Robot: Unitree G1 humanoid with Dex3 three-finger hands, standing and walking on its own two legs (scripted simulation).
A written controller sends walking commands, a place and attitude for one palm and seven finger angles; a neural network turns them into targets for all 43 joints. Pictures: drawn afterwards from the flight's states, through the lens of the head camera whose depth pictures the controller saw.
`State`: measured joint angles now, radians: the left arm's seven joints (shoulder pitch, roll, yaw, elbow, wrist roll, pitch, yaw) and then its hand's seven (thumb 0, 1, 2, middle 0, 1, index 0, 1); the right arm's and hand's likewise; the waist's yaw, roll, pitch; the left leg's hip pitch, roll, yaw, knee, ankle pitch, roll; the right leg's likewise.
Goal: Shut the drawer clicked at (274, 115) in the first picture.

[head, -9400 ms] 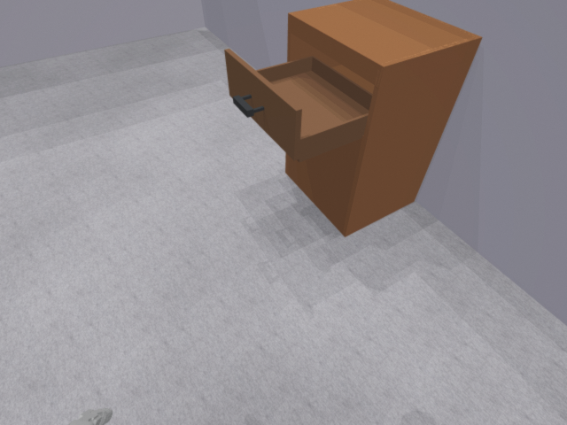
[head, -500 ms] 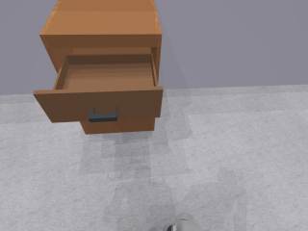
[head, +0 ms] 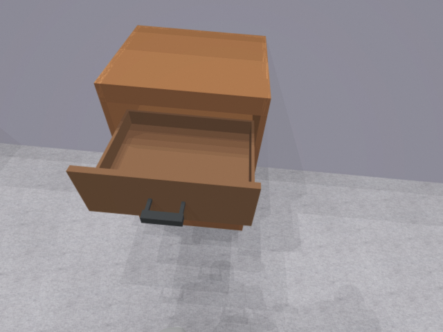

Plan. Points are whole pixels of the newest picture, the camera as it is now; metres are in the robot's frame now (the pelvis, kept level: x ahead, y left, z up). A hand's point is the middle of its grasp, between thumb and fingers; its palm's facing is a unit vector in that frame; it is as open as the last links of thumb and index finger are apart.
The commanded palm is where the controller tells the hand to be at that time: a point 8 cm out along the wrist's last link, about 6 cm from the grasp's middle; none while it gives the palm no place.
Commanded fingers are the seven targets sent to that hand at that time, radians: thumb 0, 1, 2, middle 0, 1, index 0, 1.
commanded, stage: come to a stop and stand still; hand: left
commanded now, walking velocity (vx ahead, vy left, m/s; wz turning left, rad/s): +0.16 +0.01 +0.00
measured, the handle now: (164, 211) +0.42 +0.19 -0.13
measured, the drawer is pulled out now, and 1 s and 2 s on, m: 0.29 0.29 0.29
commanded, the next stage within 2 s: look again from close up in 1.38 s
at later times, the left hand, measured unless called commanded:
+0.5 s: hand out of the picture +0.10 +0.16 -0.18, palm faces +0.01 -0.97 -0.25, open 7.4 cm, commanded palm none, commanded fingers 0.00 0.90 0.90 -0.20 -0.30 -0.20 -0.30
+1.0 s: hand out of the picture +0.04 +0.17 -0.18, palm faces +0.05 -0.98 -0.19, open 7.4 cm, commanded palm none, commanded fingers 0.00 0.90 0.90 -0.20 -0.30 -0.20 -0.30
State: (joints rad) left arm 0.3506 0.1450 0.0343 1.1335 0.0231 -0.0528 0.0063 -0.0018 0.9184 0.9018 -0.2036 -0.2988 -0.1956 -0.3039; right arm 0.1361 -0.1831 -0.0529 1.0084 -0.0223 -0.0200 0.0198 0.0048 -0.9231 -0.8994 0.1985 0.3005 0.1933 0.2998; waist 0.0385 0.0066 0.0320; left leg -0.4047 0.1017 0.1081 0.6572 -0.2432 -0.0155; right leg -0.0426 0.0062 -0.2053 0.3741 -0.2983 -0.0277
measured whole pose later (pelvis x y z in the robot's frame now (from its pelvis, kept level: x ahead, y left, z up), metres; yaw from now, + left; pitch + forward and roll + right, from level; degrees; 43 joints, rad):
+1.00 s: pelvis +0.01 -0.01 +0.00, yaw -1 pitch -1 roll +1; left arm 0.22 0.18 0.04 1.11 0.02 0.03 0.02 0.00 0.91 0.90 -0.20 -0.30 -0.20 -0.30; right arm 0.28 -0.13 -0.01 1.11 -0.01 0.02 -0.02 0.00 -0.91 -0.90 0.20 0.30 0.20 0.30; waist 0.03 -0.03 0.02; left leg -0.11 0.02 0.03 0.41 -0.28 -0.02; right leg -0.27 -0.04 -0.06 0.45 -0.15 -0.01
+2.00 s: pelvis +0.02 +0.01 +0.00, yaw -1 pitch -3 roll +0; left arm 0.26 0.16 0.00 1.07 0.01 0.00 0.03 0.00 0.92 0.90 -0.20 -0.30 -0.19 -0.30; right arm 0.32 -0.16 0.01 1.07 -0.01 -0.02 -0.01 0.00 -0.91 -0.90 0.20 0.30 0.20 0.30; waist -0.01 0.01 0.03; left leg -0.09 0.00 0.03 0.45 -0.32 0.00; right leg -0.25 -0.06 -0.06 0.48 -0.18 0.01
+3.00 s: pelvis +0.10 -0.01 +0.00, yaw -1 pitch -2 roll +1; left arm 0.30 0.13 0.01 1.10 0.01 -0.02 0.04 0.01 0.93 0.90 -0.20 -0.30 -0.19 -0.30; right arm 0.29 -0.12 0.01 1.14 -0.01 -0.03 -0.04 0.01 -0.92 -0.90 0.20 0.30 0.20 0.30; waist 0.00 0.01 0.05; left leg -0.06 0.02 0.09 0.45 -0.35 0.00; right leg -0.17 -0.03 -0.07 0.52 -0.32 -0.01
